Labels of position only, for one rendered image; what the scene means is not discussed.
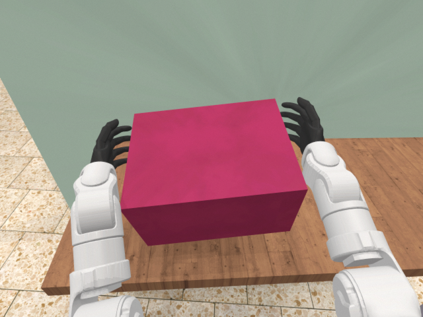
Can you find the robot left hand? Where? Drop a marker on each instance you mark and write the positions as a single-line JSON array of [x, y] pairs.
[[103, 150]]

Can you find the robot right hand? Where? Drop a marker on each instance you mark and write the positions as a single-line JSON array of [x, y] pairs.
[[309, 129]]

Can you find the robot left forearm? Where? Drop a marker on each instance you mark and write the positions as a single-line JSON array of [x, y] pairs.
[[100, 265]]

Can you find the robot right forearm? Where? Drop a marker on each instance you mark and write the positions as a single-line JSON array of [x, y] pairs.
[[352, 236]]

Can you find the table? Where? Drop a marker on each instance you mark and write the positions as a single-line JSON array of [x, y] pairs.
[[390, 174]]

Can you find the robot right upper arm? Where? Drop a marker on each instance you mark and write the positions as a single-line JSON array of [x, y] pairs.
[[373, 292]]

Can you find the robot left upper arm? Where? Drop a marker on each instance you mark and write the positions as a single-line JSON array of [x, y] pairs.
[[122, 306]]

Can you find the carton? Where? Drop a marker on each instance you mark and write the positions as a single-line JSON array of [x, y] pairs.
[[211, 172]]

